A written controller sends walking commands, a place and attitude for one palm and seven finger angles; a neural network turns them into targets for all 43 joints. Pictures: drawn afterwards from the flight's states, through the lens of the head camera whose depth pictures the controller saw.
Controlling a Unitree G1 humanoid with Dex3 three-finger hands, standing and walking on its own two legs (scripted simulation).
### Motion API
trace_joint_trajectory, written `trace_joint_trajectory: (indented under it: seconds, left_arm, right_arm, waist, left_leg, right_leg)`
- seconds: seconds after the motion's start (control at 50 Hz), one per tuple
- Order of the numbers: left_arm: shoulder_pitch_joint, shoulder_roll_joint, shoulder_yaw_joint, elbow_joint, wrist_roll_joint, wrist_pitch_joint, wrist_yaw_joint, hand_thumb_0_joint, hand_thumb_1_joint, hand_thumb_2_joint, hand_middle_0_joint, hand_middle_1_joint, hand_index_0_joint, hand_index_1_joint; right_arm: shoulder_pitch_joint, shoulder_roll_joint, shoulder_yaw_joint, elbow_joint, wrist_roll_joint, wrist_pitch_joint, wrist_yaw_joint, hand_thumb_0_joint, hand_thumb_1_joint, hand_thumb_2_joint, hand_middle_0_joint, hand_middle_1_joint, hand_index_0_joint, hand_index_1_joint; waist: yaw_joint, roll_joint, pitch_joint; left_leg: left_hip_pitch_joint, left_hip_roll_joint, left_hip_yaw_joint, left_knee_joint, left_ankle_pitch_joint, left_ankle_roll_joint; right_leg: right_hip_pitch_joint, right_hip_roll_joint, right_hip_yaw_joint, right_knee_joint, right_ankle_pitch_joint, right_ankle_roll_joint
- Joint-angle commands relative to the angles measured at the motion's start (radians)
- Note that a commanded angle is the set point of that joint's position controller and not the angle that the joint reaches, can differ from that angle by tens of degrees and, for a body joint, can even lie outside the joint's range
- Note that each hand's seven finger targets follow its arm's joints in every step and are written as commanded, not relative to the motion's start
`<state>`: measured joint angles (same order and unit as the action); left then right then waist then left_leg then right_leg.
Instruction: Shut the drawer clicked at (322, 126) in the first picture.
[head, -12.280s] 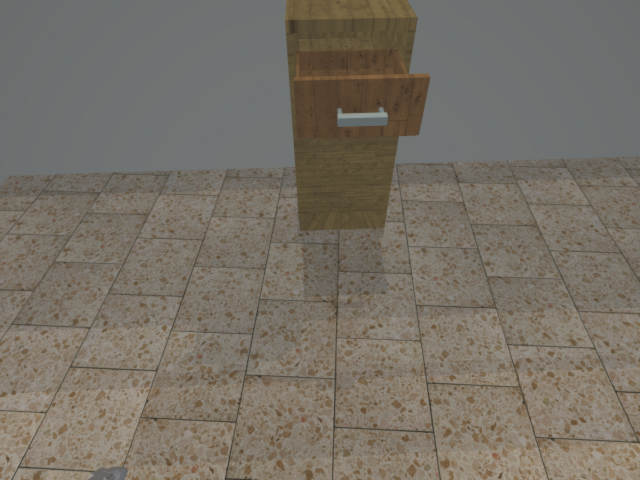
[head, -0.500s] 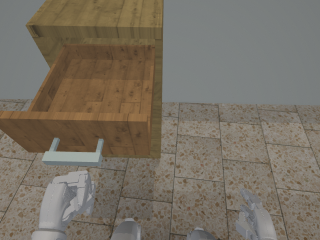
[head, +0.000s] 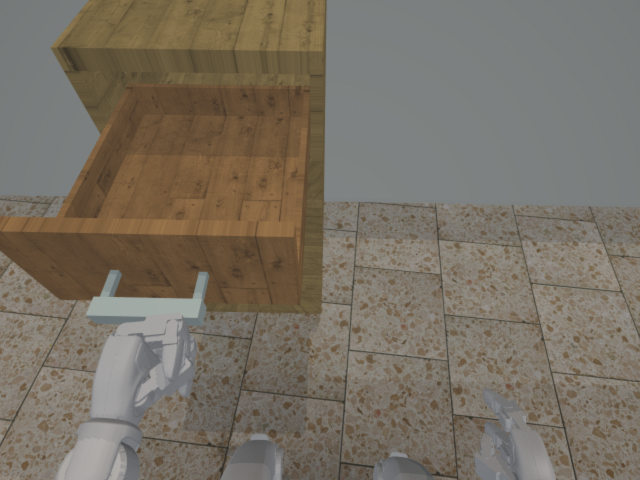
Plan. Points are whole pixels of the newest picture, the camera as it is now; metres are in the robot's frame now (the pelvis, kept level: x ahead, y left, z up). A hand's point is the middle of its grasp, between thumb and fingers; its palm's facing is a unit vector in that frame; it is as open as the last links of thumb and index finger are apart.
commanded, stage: push the drawer shut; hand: left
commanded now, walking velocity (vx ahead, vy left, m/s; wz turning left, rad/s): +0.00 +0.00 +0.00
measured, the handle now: (153, 295) +0.32 +0.21 +0.06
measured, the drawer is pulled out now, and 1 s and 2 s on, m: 0.29 0.17 0.03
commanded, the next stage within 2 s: none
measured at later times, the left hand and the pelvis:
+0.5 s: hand (194, 310) +0.30 +0.16 +0.05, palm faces -0.02 -1.00 -0.05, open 2.9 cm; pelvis -0.02 +0.01 +0.00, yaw +0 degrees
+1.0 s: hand (203, 263) +0.37 +0.17 +0.05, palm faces -0.01 -1.00 -0.04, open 2.8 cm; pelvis -0.01 +0.01 +0.01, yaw -1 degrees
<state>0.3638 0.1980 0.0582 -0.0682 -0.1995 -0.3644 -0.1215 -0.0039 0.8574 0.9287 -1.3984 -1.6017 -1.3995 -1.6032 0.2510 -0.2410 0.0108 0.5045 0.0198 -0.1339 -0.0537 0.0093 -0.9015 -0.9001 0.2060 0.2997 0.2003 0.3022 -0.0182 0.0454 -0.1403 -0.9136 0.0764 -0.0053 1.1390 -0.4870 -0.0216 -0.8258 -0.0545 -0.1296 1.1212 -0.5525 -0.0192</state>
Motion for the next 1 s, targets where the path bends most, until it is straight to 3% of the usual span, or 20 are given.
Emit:
trace_joint_trajectory:
  seconds: [0.0, 0.06, 0.1, 0.2, 0.32, 0.34, 0.44, 0.5, 0.56, 0.64, 0.68, 0.7, 0.74, 0.8, 0.86, 0.92, 0.94, 0.98]
  left_arm:
    - [-0.271, 0.097, 0.051, -0.184, -0.006, -0.079, 0.011, 0.000, 0.900, 0.900, -1.400, -1.600, -1.400, -1.600]
    - [-0.344, 0.090, 0.040, -0.174, -0.003, -0.084, 0.007, 0.000, 0.900, 0.900, -1.400, -1.600, -1.400, -1.600]
    - [-0.370, 0.111, 0.058, -0.125, -0.008, -0.069, 0.010, 0.000, 0.900, 0.900, -1.400, -1.600, -1.400, -1.600]
    - [-0.495, 0.123, 0.070, -0.068, -0.019, -0.048, 0.005, 0.000, 0.900, 0.900, -1.400, -1.600, -1.400, -1.600]
    - [-0.616, 0.142, 0.108, 0.059, -0.028, -0.033, 0.005, 0.000, 0.900, 0.900, -1.400, -1.600, -1.400, -1.600]
    - [-0.660, 0.129, 0.088, 0.048, -0.026, -0.037, 0.004, 0.000, 0.900, 0.900, -1.400, -1.600, -1.400, -1.600]
    - [-0.751, 0.127, 0.087, 0.126, -0.017, -0.040, 0.015, 0.000, 0.900, 0.900, -1.400, -1.600, -1.400, -1.600]
    - [-0.757, 0.156, 0.122, 0.178, -0.014, -0.045, 0.018, 0.000, 0.900, 0.900, -1.400, -1.600, -1.400, -1.600]
    - [-0.813, 0.146, 0.112, 0.195, -0.007, -0.054, 0.019, 0.000, 0.900, 0.900, -1.400, -1.600, -1.400, -1.600]
    - [-0.865, 0.147, 0.117, 0.245, -0.001, -0.065, 0.028, 0.000, 0.900, 0.900, -1.400, -1.600, -1.400, -1.600]
    - [-0.891, 0.145, 0.114, 0.256, 0.002, -0.070, 0.028, 0.000, 0.900, 0.900, -1.400, -1.600, -1.400, -1.600]
    - [-0.902, 0.160, 0.128, 0.276, 0.003, -0.072, 0.030, 0.000, 0.900, 0.900, -1.400, -1.600, -1.400, -1.600]
    - [-0.927, 0.140, 0.111, 0.291, 0.006, -0.075, 0.028, 0.000, 0.900, 0.900, -1.400, -1.600, -1.400, -1.600]
    - [-0.973, 0.191, 0.155, 0.354, 0.007, -0.080, 0.028, 0.000, 0.900, 0.900, -1.400, -1.600, -1.400, -1.600]
    - [-1.029, 0.182, 0.149, 0.363, 0.010, -0.090, 0.024, 0.000, 0.900, 0.900, -1.400, -1.600, -1.400, -1.600]
    - [-1.070, 0.190, 0.150, 0.398, 0.016, -0.091, 0.026, 0.000, 0.900, 0.900, -1.400, -1.600, -1.400, -1.600]
    - [-1.094, 0.164, 0.129, 0.401, 0.015, -0.092, 0.026, 0.000, 0.900, 0.900, -1.400, -1.600, -1.400, -1.600]
    - [-1.093, 0.187, 0.155, 0.411, 0.015, -0.097, 0.029, 0.000, 0.900, 0.900, -1.400, -1.600, -1.400, -1.600]
  right_arm:
    - [-0.051, -0.127, -0.047, -0.127, -0.004, -0.057, -0.011, 0.000, -0.900, -0.900, 0.200, 0.300, 0.200, 0.300]
    - [-0.057, -0.126, -0.048, -0.114, 0.000, -0.063, -0.012, 0.000, -0.900, -0.900, 0.200, 0.300, 0.200, 0.300]
    - [-0.057, -0.132, -0.045, -0.105, 0.003, -0.061, -0.014, 0.000, -0.900, -0.900, 0.200, 0.300, 0.200, 0.300]
    - [-0.067, -0.133, -0.040, -0.083, 0.007, -0.056, -0.021, 0.000, -0.900, -0.900, 0.200, 0.300, 0.200, 0.300]
    - [-0.073, -0.133, -0.032, -0.063, 0.011, -0.045, -0.022, 0.000, -0.900, -0.900, 0.200, 0.300, 0.200, 0.300]
    - [-0.074, -0.132, -0.031, -0.062, 0.012, -0.047, -0.020, 0.000, -0.900, -0.900, 0.200, 0.300, 0.200, 0.300]
    - [-0.058, -0.138, -0.032, -0.048, 0.009, -0.040, -0.016, 0.000, -0.900, -0.900, 0.200, 0.300, 0.200, 0.300]
    - [-0.048, -0.143, -0.036, -0.042, 0.007, -0.033, -0.013, 0.000, -0.900, -0.900, 0.200, 0.300, 0.200, 0.300]
    - [-0.042, -0.143, -0.039, -0.036, 0.007, -0.026, -0.008, 0.000, -0.900, -0.900, 0.200, 0.300, 0.200, 0.300]
    - [-0.027, -0.146, -0.042, -0.022, 0.005, -0.017, -0.005, 0.000, -0.900, -0.900, 0.200, 0.300, 0.200, 0.300]
    - [-0.022, -0.146, -0.044, -0.020, 0.005, -0.012, -0.004, 0.000, -0.900, -0.900, 0.200, 0.300, 0.200, 0.300]
    - [-0.013, -0.151, -0.045, -0.015, 0.004, -0.008, -0.005, 0.000, -0.900, -0.900, 0.200, 0.300, 0.200, 0.300]
    - [-0.012, -0.148, -0.045, -0.013, 0.004, -0.002, -0.002, 0.000, -0.900, -0.900, 0.200, 0.300, 0.200, 0.300]
    - [-0.003, -0.154, -0.045, -0.001, 0.003, 0.009, -0.005, 0.000, -0.900, -0.900, 0.200, 0.300, 0.200, 0.300]
    - [0.004, -0.149, -0.046, 0.005, 0.004, 0.015, -0.004, 0.000, -0.900, -0.900, 0.200, 0.300, 0.200, 0.300]
    - [0.019, -0.154, -0.047, 0.012, 0.002, 0.023, -0.002, 0.000, -0.900, -0.900, 0.200, 0.300, 0.200, 0.300]
    - [0.022, -0.151, -0.047, 0.016, 0.001, 0.025, 0.000, 0.000, -0.900, -0.900, 0.200, 0.300, 0.200, 0.300]
    - [0.030, -0.154, -0.051, 0.020, -0.001, 0.029, 0.003, 0.000, -0.900, -0.900, 0.200, 0.300, 0.200, 0.300]
  waist:
    - [-0.054, -0.038, -0.176]
    - [-0.050, 0.013, -0.220]
    - [-0.053, -0.019, -0.201]
    - [-0.057, -0.028, -0.227]
    - [-0.050, -0.021, -0.204]
    - [-0.053, 0.005, -0.219]
    - [-0.057, -0.015, -0.229]
    - [-0.049, -0.036, -0.240]
    - [-0.051, -0.003, -0.252]
    - [-0.057, -0.026, -0.256]
    - [-0.058, -0.006, -0.273]
    - [-0.062, -0.036, -0.269]
    - [-0.062, -0.011, -0.278]
    - [-0.067, -0.045, -0.265]
    - [-0.065, 0.018, -0.301]
    - [-0.073, -0.002, -0.316]
    - [-0.079, 0.007, -0.315]
    - [-0.072, 0.009, -0.341]
  left_leg:
    - [0.159, -0.058, -0.023, -0.140, 0.122, 0.048]
    - [0.187, -0.062, -0.019, -0.146, 0.107, 0.046]
    - [0.170, -0.062, -0.024, -0.156, 0.080, 0.048]
    - [0.175, -0.063, -0.021, -0.163, 0.066, 0.050]
    - [0.174, -0.065, -0.017, -0.186, 0.038, 0.044]
    - [0.191, -0.066, -0.017, -0.189, 0.042, 0.043]
    - [0.208, -0.065, -0.024, -0.204, 0.047, 0.043]
    - [0.210, -0.063, -0.022, -0.212, 0.075, 0.043]
    - [0.232, -0.063, -0.021, -0.216, 0.087, 0.038]
    - [0.239, -0.061, -0.022, -0.219, 0.096, 0.040]
    - [0.252, -0.061, -0.019, -0.218, 0.111, 0.038]
    - [0.247, -0.058, -0.025, -0.219, 0.122, 0.040]
    - [0.259, -0.059, -0.022, -0.220, 0.129, 0.038]
    - [0.229, -0.058, -0.021, -0.218, 0.103, 0.040]
    - [0.276, -0.058, -0.022, -0.220, 0.132, 0.035]
    - [0.286, -0.053, -0.029, -0.217, 0.157, 0.035]
    - [0.296, -0.054, -0.030, -0.217, 0.168, 0.035]
    - [0.304, -0.054, -0.024, -0.211, 0.188, 0.034]
  right_leg:
    - [0.040, 0.055, 0.078, -0.206, 0.137, 0.010]
    - [0.039, 0.051, 0.083, -0.205, 0.125, 0.007]
    - [0.041, 0.053, 0.084, -0.218, 0.098, 0.007]
    - [0.062, 0.052, 0.096, -0.236, 0.079, 0.010]
    - [0.076, 0.050, 0.105, -0.258, 0.053, 0.009]
    - [0.073, 0.048, 0.103, -0.254, 0.064, 0.009]
    - [0.071, 0.050, 0.093, -0.249, 0.087, 0.009]
    - [0.090, 0.052, 0.091, -0.251, 0.110, 0.008]
    - [0.079, 0.049, 0.088, -0.244, 0.133, 0.007]
    - [0.076, 0.051, 0.086, -0.244, 0.146, 0.007]
    - [0.074, 0.050, 0.085, -0.240, 0.163, 0.007]
    - [0.079, 0.053, 0.082, -0.238, 0.172, 0.006]
    - [0.073, 0.053, 0.083, -0.236, 0.181, 0.007]
    - [0.073, 0.055, 0.086, -0.240, 0.157, 0.009]
    - [0.066, 0.055, 0.085, -0.233, 0.187, 0.004]
    - [0.057, 0.058, 0.079, -0.225, 0.208, 0.004]
    - [0.054, 0.058, 0.077, -0.226, 0.219, 0.004]
    - [0.068, 0.057, 0.082, -0.230, 0.236, 0.005]
